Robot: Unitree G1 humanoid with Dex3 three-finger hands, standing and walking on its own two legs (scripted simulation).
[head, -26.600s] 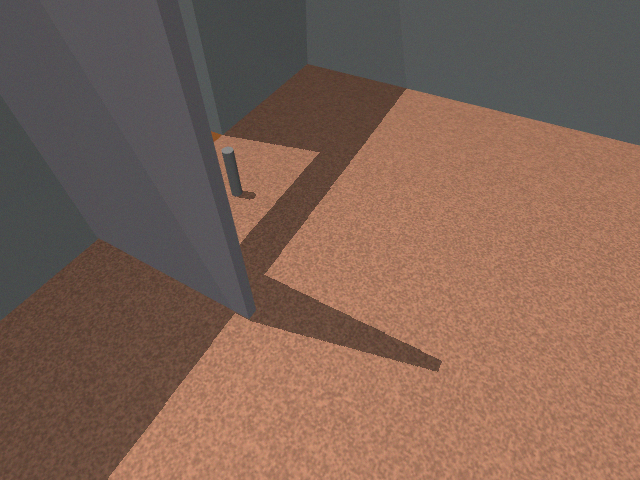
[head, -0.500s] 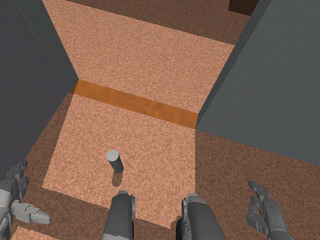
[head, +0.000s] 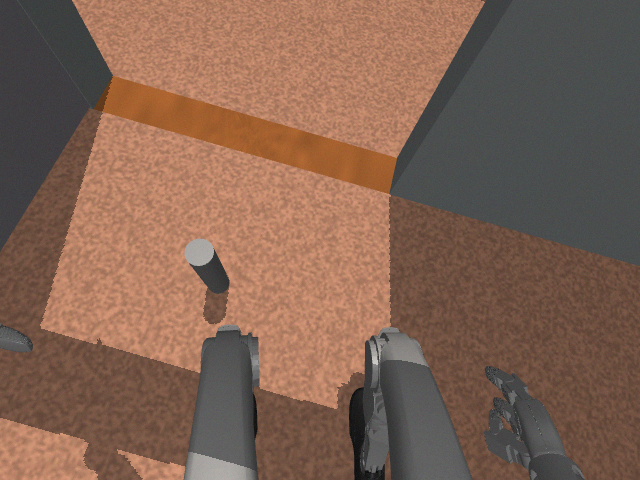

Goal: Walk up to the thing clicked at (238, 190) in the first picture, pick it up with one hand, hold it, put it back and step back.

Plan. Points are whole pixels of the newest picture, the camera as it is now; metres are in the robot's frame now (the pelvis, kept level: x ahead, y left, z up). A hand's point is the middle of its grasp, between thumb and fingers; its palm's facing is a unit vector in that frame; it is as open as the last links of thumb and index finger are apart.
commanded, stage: go down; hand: left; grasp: from the side
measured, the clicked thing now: (210, 269) +0.44 +0.21 -0.39
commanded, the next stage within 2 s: approach in 1.00 s
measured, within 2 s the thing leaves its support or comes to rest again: neither
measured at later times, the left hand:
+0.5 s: hand (7, 266) +0.36 +0.39 -0.07, palm faces +0.17 -0.98 -0.11, open 17.6 cm
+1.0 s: hand (14, 256) +0.37 +0.40 -0.09, palm faces +0.15 -0.98 -0.09, open 17.5 cm
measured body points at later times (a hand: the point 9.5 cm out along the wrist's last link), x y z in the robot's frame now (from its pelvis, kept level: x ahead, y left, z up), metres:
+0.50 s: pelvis -0.01 +0.00 -0.06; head +0.18 +0.06 +0.34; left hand +0.34 +0.44 -0.07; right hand +0.15 -0.27 -0.16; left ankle +0.07 +0.13 -0.48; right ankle +0.07 -0.14 -0.48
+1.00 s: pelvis -0.02 +0.00 -0.10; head +0.18 +0.06 +0.30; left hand +0.36 +0.45 -0.08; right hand +0.12 -0.28 -0.20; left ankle +0.07 +0.13 -0.48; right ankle +0.07 -0.14 -0.48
